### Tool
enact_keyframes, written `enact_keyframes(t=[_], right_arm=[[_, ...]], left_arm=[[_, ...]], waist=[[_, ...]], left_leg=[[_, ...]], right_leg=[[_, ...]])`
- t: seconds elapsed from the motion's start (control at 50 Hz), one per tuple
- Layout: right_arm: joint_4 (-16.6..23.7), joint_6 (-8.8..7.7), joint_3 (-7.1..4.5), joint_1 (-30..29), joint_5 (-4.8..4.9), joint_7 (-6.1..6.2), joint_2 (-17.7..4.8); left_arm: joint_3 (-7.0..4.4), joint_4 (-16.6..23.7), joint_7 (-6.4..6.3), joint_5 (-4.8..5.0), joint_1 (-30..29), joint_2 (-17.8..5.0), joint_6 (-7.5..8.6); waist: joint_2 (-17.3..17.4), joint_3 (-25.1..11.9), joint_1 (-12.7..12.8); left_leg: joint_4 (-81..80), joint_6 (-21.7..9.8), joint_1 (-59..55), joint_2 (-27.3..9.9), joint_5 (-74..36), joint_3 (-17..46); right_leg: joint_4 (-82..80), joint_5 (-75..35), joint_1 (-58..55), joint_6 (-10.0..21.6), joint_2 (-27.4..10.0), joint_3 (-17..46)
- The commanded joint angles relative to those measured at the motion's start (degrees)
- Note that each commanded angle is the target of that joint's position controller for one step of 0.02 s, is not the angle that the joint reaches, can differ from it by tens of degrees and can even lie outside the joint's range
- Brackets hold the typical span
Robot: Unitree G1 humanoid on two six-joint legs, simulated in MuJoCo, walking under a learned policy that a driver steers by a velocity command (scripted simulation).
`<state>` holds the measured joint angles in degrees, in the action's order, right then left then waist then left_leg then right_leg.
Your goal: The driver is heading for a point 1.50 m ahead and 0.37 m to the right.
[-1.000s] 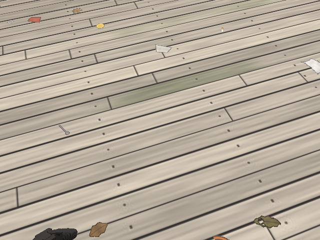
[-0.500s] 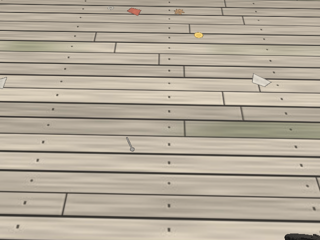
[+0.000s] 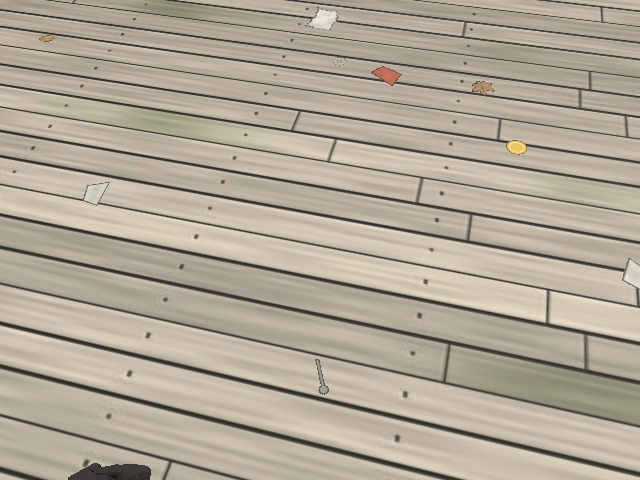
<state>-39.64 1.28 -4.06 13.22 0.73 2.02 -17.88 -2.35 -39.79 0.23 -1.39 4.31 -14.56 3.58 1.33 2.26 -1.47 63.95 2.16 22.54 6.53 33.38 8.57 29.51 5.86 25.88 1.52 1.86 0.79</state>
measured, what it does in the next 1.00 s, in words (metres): steps on the spot, turning right: left foot, then left foot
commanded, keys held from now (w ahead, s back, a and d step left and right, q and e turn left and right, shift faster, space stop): no key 0.08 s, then e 0.80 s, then no key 0.04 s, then w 0.08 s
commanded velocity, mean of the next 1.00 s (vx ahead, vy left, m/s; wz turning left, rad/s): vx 0.03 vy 0.00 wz -0.32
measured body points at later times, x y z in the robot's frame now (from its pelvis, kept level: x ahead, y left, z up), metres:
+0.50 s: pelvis +0.05 -0.01 -0.01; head +0.07 -0.03 +0.44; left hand +0.23 +0.25 -0.10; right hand +0.14 -0.31 -0.11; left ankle +0.03 +0.14 -0.73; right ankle +0.06 -0.11 -0.73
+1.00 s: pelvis +0.06 +0.00 +0.01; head +0.09 +0.00 +0.46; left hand +0.33 +0.19 -0.08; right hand +0.08 -0.31 -0.08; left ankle +0.12 +0.11 -0.73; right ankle +0.05 -0.10 -0.72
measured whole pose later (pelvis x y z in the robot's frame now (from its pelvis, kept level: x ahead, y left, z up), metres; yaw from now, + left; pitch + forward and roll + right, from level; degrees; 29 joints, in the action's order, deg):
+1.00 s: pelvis +0.06 +0.00 +0.01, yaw -25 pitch +1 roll +1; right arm -40.4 -1.5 -4.4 9.7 -0.7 0.5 -16.0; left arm -4.2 -36.4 -1.3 0.8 9.2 -18.1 -3.1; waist -2.0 0.7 0.4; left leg 28.5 0.2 15.8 2.3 14.7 4.0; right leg 35.7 19.3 21.3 2.0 7.6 12.2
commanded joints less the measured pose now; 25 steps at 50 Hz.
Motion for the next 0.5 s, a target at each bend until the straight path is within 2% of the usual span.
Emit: enact_keyframes(t=[0.02, 0.06, 0.1, 0.14, 0.18, 0.2, 0.22, 0.24, 0.26, 0.28, 0.32, 0.36, 0.4, 0.44, 0.48, 0.5], right_arm=[[2.86, 1.91, -1.91, 2.98, -0.11, 0.56, -6.58], [2.42, 1.83, -0.71, 4.01, -0.24, 0.31, -2.66], [2.03, 1.18, 0.23, 3.05, -0.99, 0.13, -0.55], [1.32, 0.84, 0.13, 2.73, -1.11, -0.11, -0.96], [0.22, 0.73, -0.36, 3.74, -1.24, -0.41, -2.02], [0.85, 0.65, -0.69, 2.70, -1.75, -0.35, -3.71], [1.89, 0.53, -1.08, 2.56, -2.44, -0.02, -6.10], [0.96, 0.67, -2.20, 1.78, -2.28, 0.11, -9.16], [1.06, 0.43, -1.94, 1.42, -2.26, 0.08, -6.85], [1.54, 0.12, -1.83, 0.01, -2.35, 0.25, -6.30], [2.76, -0.74, -2.24, -2.93, -1.78, 0.84, -6.82], [3.00, -1.43, -2.24, -2.66, -1.26, 1.44, -6.57], [2.87, -1.29, -2.63, -2.98, -0.61, 1.59, -7.25], [2.93, -0.52, -3.02, -4.36, -0.03, 1.56, -8.10], [2.32, -0.11, -2.97, -3.56, 0.56, 1.38, -7.50], [1.78, -0.45, -2.75, -0.54, -0.07, 1.10, -5.83]], left_arm=[[-1.02, 3.21, -0.19, 0.13, 0.06, -6.07, -1.22], [-1.18, 2.53, -0.17, -0.23, -1.25, -6.37, -1.68], [-1.23, 1.56, -0.15, 0.13, -0.09, -6.29, -1.88], [-1.34, 0.71, 0.12, 0.91, 1.38, -6.97, -2.17], [-1.50, 0.65, 0.19, 1.78, 1.29, -8.09, -2.65], [-1.40, 0.32, 0.22, 2.04, 2.49, -7.98, -2.59], [-1.20, 0.57, 0.47, 1.64, 2.56, -7.57, -2.31], [-1.32, 1.69, 0.59, 1.69, 2.43, -6.81, -2.04], [-1.37, 1.78, 0.42, 1.57, 1.02, -7.01, -1.97], [-1.74, 1.89, 0.32, 1.75, 0.89, -7.10, -2.06], [-2.40, 1.20, 0.22, 1.66, 3.67, -7.29, -2.80], [-2.74, 2.04, 0.61, 1.84, 3.83, -6.77, -3.38], [-2.50, 2.87, 1.13, 2.40, 3.66, -5.56, -3.92], [-2.54, 2.90, 1.72, 2.72, 4.84, -5.32, -4.33], [-3.33, 2.36, 1.81, 2.42, 7.38, -6.48, -4.66], [-4.55, 2.97, 1.23, 2.09, 8.53, -10.12, -4.66]], waist=[[-6.57, -8.17, 0.30], [-9.35, -6.92, -0.65], [-10.67, -8.55, 0.47], [-10.90, -9.34, 0.85], [-9.97, -7.77, -0.49], [-8.55, -6.98, -0.29], [-5.15, -6.53, -0.10], [4.29, -4.23, 1.85], [7.01, -3.43, 0.78], [8.95, -1.72, 0.96], [11.14, -1.50, 1.53], [9.84, -2.57, 0.90], [7.93, -3.21, 0.52], [7.97, -4.43, 1.02], [6.40, -5.51, 2.24], [-1.99, -6.95, 1.81]], left_leg=[[3.98, 2.48, 7.98, -5.77, -2.97, -0.18], [-7.01, 2.44, 1.15, -5.99, -4.77, -4.22], [-17.25, 2.14, -3.97, -6.80, -5.87, -5.53], [-26.60, 1.48, -7.88, -6.49, -12.16, -5.95], [-37.07, -0.55, -13.79, -5.17, -21.27, -7.66], [-38.19, -2.22, -16.69, -6.80, -22.79, -5.99], [-38.39, -4.59, -18.87, -12.02, -23.38, -1.77], [-39.18, -7.42, -13.46, -14.52, -15.69, 0.20], [-42.62, -8.62, -9.53, -15.61, -10.35, 1.82], [-44.53, -8.90, -8.49, -17.36, -11.40, 3.52], [-43.56, -10.82, -9.06, -21.71, -23.98, 5.17], [-40.95, -13.21, -11.90, -25.43, -40.50, 5.60], [-38.99, -13.13, -14.70, -25.68, -47.56, 3.54], [-36.55, -11.37, -14.32, -23.68, -48.27, -0.57], [-30.99, -7.92, -11.04, -20.63, -42.30, -5.39], [-20.87, -3.59, -5.36, -16.37, -31.66, -10.33]], right_leg=[[-10.84, -5.57, -14.70, 10.83, -16.15, 18.90], [-12.52, -5.14, -9.63, 9.53, -11.82, 12.08], [-12.01, -7.26, -10.20, 10.16, -11.24, 10.83], [-11.25, -2.94, -11.32, 10.57, -11.49, 12.53], [-11.09, 5.57, -7.70, 8.80, -10.65, 13.61], [-11.22, 11.14, -4.38, 6.36, -9.85, 14.15], [-8.98, 15.24, -0.48, 3.73, -8.43, 13.38], [-5.69, 17.91, 1.01, 1.18, -3.12, 6.54], [-0.22, 15.25, -1.28, -0.57, -0.70, 2.85], [4.01, 12.39, -0.23, -0.84, 0.56, 1.13], [12.24, 14.66, 1.31, -0.89, 0.02, -0.75], [19.35, 21.06, 3.86, -0.91, -1.80, -0.68], [18.81, 22.40, 4.82, -1.01, -2.99, -1.53], [12.48, 16.54, -0.09, -0.97, -1.89, -4.36], [1.82, 5.12, -8.89, 0.32, 0.56, -5.38], [-3.06, -10.44, -16.26, 2.94, -3.34, 3.59]])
